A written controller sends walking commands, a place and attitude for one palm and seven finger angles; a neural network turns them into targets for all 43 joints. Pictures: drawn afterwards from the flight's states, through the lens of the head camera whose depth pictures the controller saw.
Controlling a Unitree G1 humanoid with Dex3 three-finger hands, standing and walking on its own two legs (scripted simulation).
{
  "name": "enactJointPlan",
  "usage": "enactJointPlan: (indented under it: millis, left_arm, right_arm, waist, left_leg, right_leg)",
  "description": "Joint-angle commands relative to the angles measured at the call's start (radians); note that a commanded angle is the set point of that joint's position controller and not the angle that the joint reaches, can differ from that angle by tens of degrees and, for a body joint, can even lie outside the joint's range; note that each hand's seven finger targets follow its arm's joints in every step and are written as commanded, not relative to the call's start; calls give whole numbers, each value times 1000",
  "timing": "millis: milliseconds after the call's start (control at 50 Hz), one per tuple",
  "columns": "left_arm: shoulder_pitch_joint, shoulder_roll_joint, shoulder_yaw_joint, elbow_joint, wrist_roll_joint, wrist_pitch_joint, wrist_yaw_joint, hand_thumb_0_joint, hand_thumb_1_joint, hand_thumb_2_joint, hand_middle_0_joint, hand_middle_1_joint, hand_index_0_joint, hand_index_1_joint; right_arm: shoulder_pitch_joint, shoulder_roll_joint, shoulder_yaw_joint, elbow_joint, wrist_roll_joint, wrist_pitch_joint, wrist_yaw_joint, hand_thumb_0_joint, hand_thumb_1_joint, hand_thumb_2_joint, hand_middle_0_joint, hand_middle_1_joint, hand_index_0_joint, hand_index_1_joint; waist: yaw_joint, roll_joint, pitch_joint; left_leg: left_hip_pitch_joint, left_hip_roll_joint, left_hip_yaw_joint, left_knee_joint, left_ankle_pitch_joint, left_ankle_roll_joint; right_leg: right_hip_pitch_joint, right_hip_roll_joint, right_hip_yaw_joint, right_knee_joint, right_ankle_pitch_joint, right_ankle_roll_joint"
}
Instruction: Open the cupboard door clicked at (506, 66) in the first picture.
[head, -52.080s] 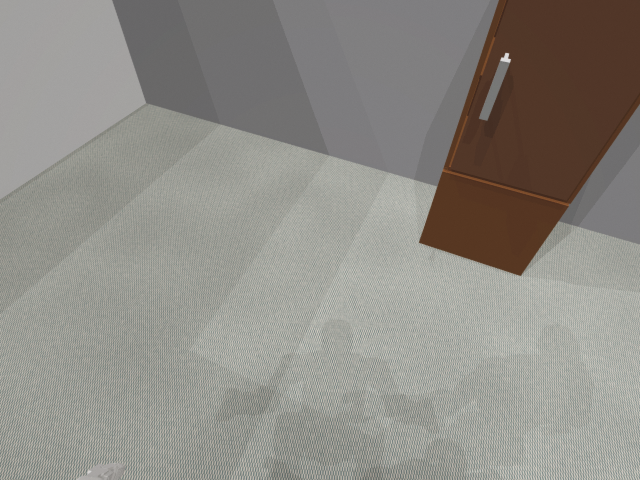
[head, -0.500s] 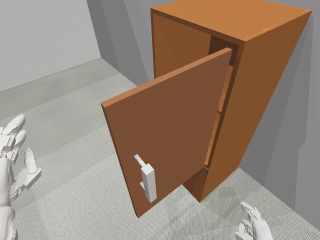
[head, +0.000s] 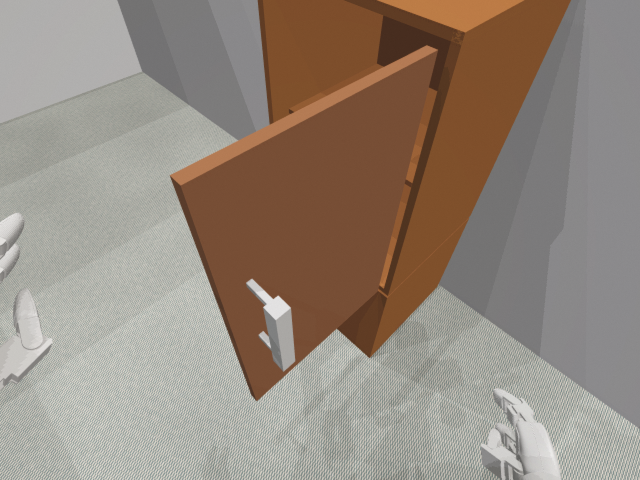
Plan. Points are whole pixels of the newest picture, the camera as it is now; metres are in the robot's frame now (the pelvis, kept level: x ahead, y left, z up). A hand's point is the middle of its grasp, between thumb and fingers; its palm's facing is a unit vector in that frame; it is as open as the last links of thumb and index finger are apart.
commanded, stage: step back with the hand held close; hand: left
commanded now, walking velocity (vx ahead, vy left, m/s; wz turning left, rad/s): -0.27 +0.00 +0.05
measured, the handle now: (270, 326) +0.32 +0.09 -0.03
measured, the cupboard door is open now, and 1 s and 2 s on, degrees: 89 89 89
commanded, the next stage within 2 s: stop stepping back and stand still in 0.92 s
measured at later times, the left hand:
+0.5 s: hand out of the picture +0.11 +0.27 +0.16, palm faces +0.52 -0.73 -0.44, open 7.4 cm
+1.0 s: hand out of the picture +0.04 +0.23 +0.17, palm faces +0.37 -0.81 -0.45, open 7.4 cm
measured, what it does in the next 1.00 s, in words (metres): walks backwards: right foot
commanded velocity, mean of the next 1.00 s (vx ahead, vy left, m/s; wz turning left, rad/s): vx -0.35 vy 0.00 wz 0.00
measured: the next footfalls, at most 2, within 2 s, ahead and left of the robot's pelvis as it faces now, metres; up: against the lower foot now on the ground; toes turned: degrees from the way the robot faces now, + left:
right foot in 0.92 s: -0.24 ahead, -0.11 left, +0.00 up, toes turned -2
left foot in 1.42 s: -0.20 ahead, +0.11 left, +0.00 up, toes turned +4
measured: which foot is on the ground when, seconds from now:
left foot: down 0.00-1.00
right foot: down 0.00-0.60, up 0.62-0.90, down 0.92-1.00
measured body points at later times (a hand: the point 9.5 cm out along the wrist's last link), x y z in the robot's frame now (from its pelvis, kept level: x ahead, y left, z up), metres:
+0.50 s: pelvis -0.08 +0.00 -0.02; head -0.06 +0.01 +0.43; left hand +0.08 +0.31 +0.18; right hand +0.10 -0.22 -0.10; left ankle +0.01 +0.09 -0.73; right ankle +0.02 -0.12 -0.74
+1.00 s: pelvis -0.19 -0.02 -0.02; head -0.14 +0.01 +0.43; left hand +0.01 +0.27 +0.19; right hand +0.01 -0.23 -0.09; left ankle +0.00 +0.09 -0.73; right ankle -0.33 -0.13 -0.74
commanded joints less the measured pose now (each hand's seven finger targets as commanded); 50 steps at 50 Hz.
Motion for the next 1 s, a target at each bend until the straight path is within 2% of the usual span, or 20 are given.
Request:
enactJointPlan:
  millis: [0, 140, 240, 340, 420, 480, 540, 560, 580, 600, 640, 680, 780, 820, 860, 900, 920, 940, 960, 980]
  left_arm:
    - [14, 169, 163, -197, 3, -71, 42, 0, 900, 900, -200, -300, -200, -300]
    - [-39, 146, 163, -225, 36, -95, 50, 0, 900, 900, -200, -300, -200, -300]
    - [-116, 138, 173, -234, 59, -112, 50, 0, 900, 900, -200, -300, -200, -300]
    - [-132, 129, 171, -234, 49, -133, 37, 0, 900, 900, -200, -300, -200, -300]
    - [-147, 142, 151, -239, 31, -132, 39, 0, 900, 900, -200, -300, -200, -300]
    - [-108, 175, 168, -211, 21, -130, 51, 0, 900, 900, -200, -300, -200, -300]
    - [-61, 192, 194, -249, 12, -134, 52, 0, 900, 900, -200, -300, -200, -300]
    - [-57, 204, 212, -287, 13, -144, 51, 0, 900, 900, -200, -300, -200, -300]
    - [-47, 191, 231, -301, 24, -151, 50, 0, 900, 900, -200, -300, -200, -300]
    - [-59, 211, 249, -316, 31, -152, 53, 0, 900, 900, -200, -300, -200, -300]
    - [-74, 218, 257, -336, 17, -164, 55, 0, 900, 900, -200, -300, -200, -300]
    - [-7, 150, 204, -278, -6, -141, 60, 0, 900, 900, -200, -300, -200, -300]
    - [-106, 124, 111, -288, -20, -130, 50, 0, 900, 900, -200, -300, -200, -300]
    - [-131, 135, 112, -287, -23, -141, 41, 0, 900, 900, -200, -300, -200, -300]
    - [-142, 192, 156, -285, -29, -163, 29, 0, 900, 900, -200, -300, -200, -300]
    - [-139, 281, 224, -295, -24, -183, 32, 0, 900, 900, -200, -300, -200, -300]
    - [-161, 294, 237, -297, -14, -187, 36, 0, 900, 900, -200, -300, -200, -300]
    - [-185, 237, 173, -282, -16, -175, 24, 0, 900, 900, -200, -300, -200, -300]
    - [-131, 269, 218, -247, -15, -152, 16, 0, 900, 900, -200, -300, -200, -300]
    - [-63, 270, 233, -230, -21, -130, 6, 0, 900, 900, -200, -300, -200, -300]
  right_arm:
    - [-84, -112, -33, -160, -4, -55, -7, 0, -900, -900, 200, 300, 200, 300]
    - [-54, -130, -33, -170, -9, -96, -9, 0, -900, -900, 200, 300, 200, 300]
    - [-42, -131, -34, -155, -19, -135, -8, 0, -900, -900, 200, 300, 200, 300]
    - [-31, -118, -32, -132, -14, -162, 7, 0, -900, -900, 200, 300, 200, 300]
    - [-22, -95, -28, -102, -22, -155, 17, 0, -900, -900, 200, 300, 200, 300]
    - [-21, -74, -24, -74, -18, -124, 28, 0, -900, -900, 200, 300, 200, 300]
    - [-41, -90, -28, -93, -8, -105, 23, 0, -900, -900, 200, 300, 200, 300]
    - [-48, -107, -28, -109, -9, -106, 17, 0, -900, -900, 200, 300, 200, 300]
    - [-69, -127, -31, -125, -17, -118, 12, 0, -900, -900, 200, 300, 200, 300]
    - [-97, -112, -38, -132, -26, -136, 4, 0, -900, -900, 200, 300, 200, 300]
    - [-78, -94, -64, -87, -27, -180, 20, 0, -900, -900, 200, 300, 200, 300]
    - [-74, -95, -65, -65, -20, -192, 38, 0, -900, -900, 200, 300, 200, 300]
    - [-50, -88, -32, -11, -32, -211, 36, 0, -900, -900, 200, 300, 200, 300]
    - [-44, -81, -31, 2, -41, -204, 39, 0, -900, -900, 200, 300, 200, 300]
    - [-48, -72, -29, -1, -42, -177, 41, 0, -900, -900, 200, 300, 200, 300]
    - [-69, -50, -15, -4, -38, -155, 34, 0, -900, -900, 200, 300, 200, 300]
    - [-111, -50, -1, -35, -38, -165, 29, 0, -900, -900, 200, 300, 200, 300]
    - [-130, -47, -8, -37, -14, -166, 18, 0, -900, -900, 200, 300, 200, 300]
    - [-133, -71, -14, -62, -9, -160, 11, 0, -900, -900, 200, 300, 200, 300]
    - [-127, -63, -3, -73, -7, -145, 3, 0, -900, -900, 200, 300, 200, 300]
  waist:
    - [20, 63, -173]
    - [13, 105, -101]
    - [13, 155, -72]
    - [6, 68, -92]
    - [-8, -94, -61]
    - [-16, -158, -119]
    - [-16, -47, -116]
    - [-12, 102, -107]
    - [-1, 318, -109]
    - [10, 394, -129]
    - [22, 159, -190]
    - [26, 184, -202]
    - [11, 234, -230]
    - [15, 264, -253]
    - [21, 139, -256]
    - [22, -43, -255]
    - [36, -46, -236]
    - [18, -173, -220]
    - [10, -211, -219]
    - [1, -126, -249]
  left_leg:
    - [-125, 85, -116, -101, 108, 7]
    - [-455, 140, -195, -204, -355, 61]
    - [-596, 201, -255, -246, -491, 89]
    - [-521, 146, -208, -131, -453, 66]
    - [-269, 5, -116, 137, -318, -10]
    - [-76, -33, -74, 267, -180, -33]
    - [-88, 20, -149, 66, -236, -8]
    - [-214, 91, -239, -92, -345, 22]
    - [-452, 250, -420, -317, -562, 85]
    - [-587, 369, -556, -448, -584, 144]
    - [-308, 339, -421, -308, -301, 122]
    - [-216, 287, -285, -285, -253, 90]
    - [19, 246, -243, -377, -161, 20]
    - [108, 231, -210, -354, -20, -20]
    - [181, 189, -124, -163, 201, -57]
    - [149, 94, -44, 91, 103, -70]
    - [71, 55, -18, 138, -4, -73]
    - [18, -12, -17, 178, -5, -66]
    - [25, -20, -7, 178, 86, -53]
    - [70, -30, 9, 113, 227, -36]
  right_leg:
    - [196, -64, 80, 15, 264, 3]
    - [311, -14, 68, 159, 88, 16]
    - [358, 29, 36, 317, 48, 28]
    - [268, 3, 107, 248, 36, 9]
    - [-95, -151, 320, -78, -207, -70]
    - [-224, -220, 287, -158, -208, -92]
    - [-218, -127, 167, -57, -217, -38]
    - [-133, -51, 106, 70, -251, -4]
    - [76, 64, 16, 374, -205, 32]
    - [189, 118, 17, 703, -234, 36]
    - [-7, 96, 83, 820, -312, 18]
    - [-34, 81, 23, 740, -330, 15]
    - [31, 89, -54, 246, -409, -9]
    - [68, 74, -52, 14, -357, -28]
    - [52, -9, 36, -239, -174, -58]
    - [-35, -209, 180, -231, 205, -92]
    - [0, -235, 156, -187, 381, -81]
    - [37, -202, 104, -114, 592, -38]
    - [43, -175, 61, -34, 804, 7]
    - [60, -136, 2, 60, 885, 36]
